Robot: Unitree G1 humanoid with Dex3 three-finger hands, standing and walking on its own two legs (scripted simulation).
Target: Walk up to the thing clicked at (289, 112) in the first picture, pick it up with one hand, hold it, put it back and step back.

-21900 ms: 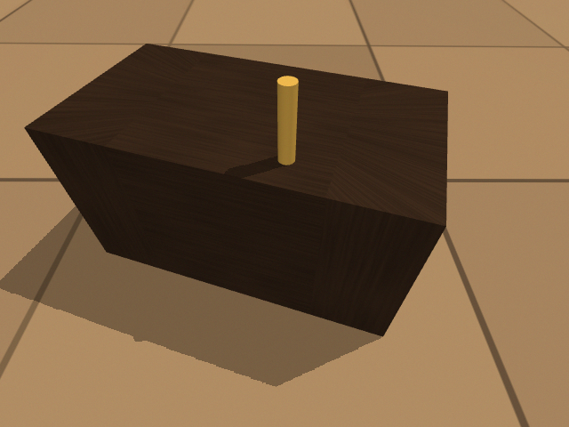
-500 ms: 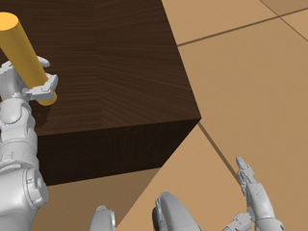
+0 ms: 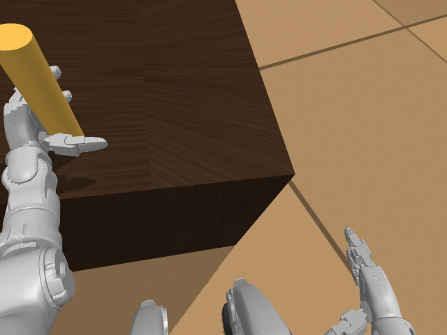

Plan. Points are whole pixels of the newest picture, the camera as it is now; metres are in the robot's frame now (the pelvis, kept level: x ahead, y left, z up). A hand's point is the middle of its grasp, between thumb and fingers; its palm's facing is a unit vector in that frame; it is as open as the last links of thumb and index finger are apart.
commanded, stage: withdraw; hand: left
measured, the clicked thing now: (49, 103) +0.50 +0.21 +0.09
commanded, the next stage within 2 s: rise in 0.36 s
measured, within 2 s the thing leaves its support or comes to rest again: neither
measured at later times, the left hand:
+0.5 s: hand out of the picture +0.50 +0.29 +0.18, palm faces +0.22 -0.97 -0.03, open 17.6 cm
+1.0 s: hand out of the picture +0.39 +0.36 +0.13, palm faces +0.40 -0.83 -0.39, open 17.3 cm
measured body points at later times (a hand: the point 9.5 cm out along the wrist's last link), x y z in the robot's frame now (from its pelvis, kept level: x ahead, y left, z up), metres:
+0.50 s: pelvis +0.00 +0.00 +0.03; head +0.09 +0.02 +0.47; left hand +0.48 +0.34 +0.18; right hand +0.15 -0.27 +0.01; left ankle +0.01 +0.13 -0.64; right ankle +0.05 -0.15 -0.64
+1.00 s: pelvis +0.03 +0.01 +0.06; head +0.07 +0.01 +0.51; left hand +0.36 +0.40 +0.16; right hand +0.19 -0.24 +0.02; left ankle +0.01 +0.13 -0.64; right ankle +0.05 -0.15 -0.64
